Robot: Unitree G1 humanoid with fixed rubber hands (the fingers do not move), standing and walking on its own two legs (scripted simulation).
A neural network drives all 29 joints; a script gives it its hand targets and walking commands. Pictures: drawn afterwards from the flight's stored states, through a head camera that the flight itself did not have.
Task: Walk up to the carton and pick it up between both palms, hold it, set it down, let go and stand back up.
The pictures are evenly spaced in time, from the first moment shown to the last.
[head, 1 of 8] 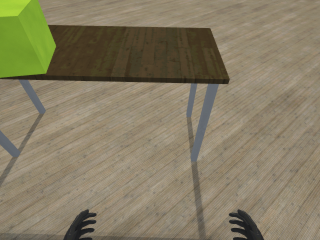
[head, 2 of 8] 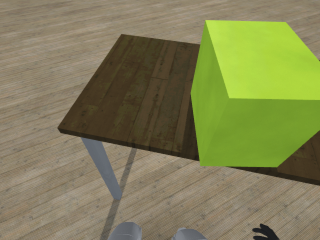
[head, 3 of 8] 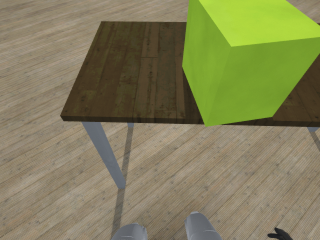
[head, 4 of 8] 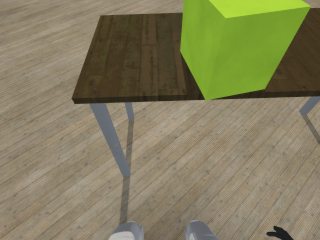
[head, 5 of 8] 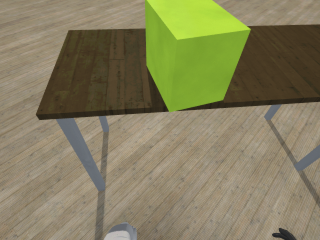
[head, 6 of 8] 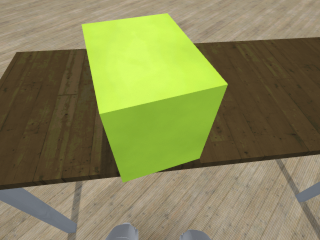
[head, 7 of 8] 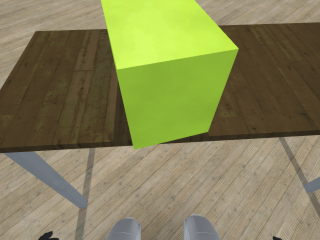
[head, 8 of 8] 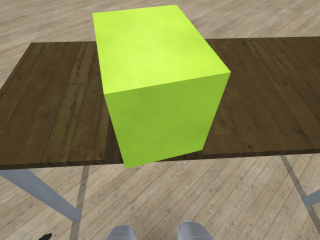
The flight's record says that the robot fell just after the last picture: no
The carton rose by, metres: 0.00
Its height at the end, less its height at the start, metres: +0.00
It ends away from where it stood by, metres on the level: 0.00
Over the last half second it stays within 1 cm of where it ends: yes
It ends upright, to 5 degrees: yes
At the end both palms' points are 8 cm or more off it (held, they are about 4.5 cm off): yes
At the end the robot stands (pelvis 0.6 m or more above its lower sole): yes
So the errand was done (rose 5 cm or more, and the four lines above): no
